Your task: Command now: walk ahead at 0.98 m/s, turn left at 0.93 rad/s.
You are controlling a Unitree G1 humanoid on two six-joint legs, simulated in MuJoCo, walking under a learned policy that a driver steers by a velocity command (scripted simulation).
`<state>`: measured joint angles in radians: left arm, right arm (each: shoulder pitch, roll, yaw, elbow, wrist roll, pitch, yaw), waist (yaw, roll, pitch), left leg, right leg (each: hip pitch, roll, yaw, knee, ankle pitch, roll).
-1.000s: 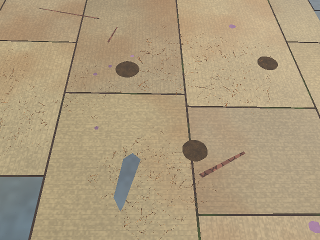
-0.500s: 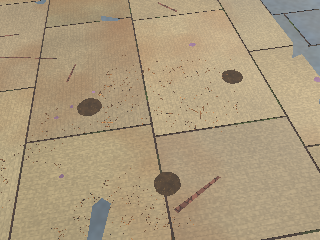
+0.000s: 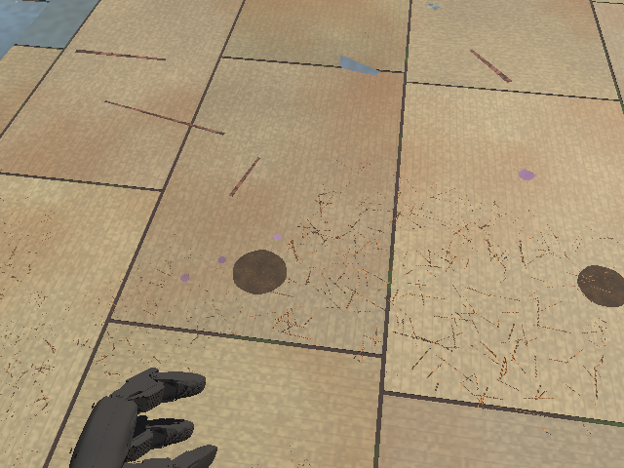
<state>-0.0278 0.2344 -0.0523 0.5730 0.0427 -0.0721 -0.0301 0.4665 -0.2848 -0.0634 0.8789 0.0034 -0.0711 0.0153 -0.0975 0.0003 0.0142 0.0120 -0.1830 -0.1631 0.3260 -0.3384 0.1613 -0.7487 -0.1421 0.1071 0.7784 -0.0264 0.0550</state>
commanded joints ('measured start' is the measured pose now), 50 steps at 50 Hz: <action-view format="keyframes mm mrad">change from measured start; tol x32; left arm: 1 -69 90 24 -69 -20 -5 5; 6 561 294 123 81 -1 -27 68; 29 617 54 84 230 -60 -38 13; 45 44 74 75 72 -21 51 -72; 50 640 244 157 247 -30 52 -14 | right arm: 1 -33 -197 -56 -75 5 -18 0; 22 -551 -43 75 -347 -42 6 80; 28 5 -249 -11 -192 -84 -14 -10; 50 -190 -235 -28 -91 -47 4 -48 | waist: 1 4 63 53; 7 213 -328 -413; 21 102 -50 116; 29 -29 273 -432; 39 120 68 80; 50 413 47 -189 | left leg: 1 -251 177 -190 -97 562 75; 5 -159 170 -186 432 845 -6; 7 -642 25 -36 1042 -167 -41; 8 -772 78 0 1131 -88 -25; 18 -826 226 22 710 200 -82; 27 36 148 203 254 171 -47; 30 315 627 -631 -73 -506 -1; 44 -99 364 447 -228 719 -127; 48 52 422 450 189 1441 -150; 50 -149 391 414 803 1131 -125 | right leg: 1 315 112 -120 -178 116 -15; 6 1000 14 14 -216 -333 -83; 8 1128 -297 848 -540 -842 -231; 22 484 -53 -62 -811 54 -202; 26 692 -68 -93 -395 699 -179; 29 92 151 -52 581 -459 -158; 42 20 30 -171 198 95 -165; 50 851 245 -202 -115 -161 -323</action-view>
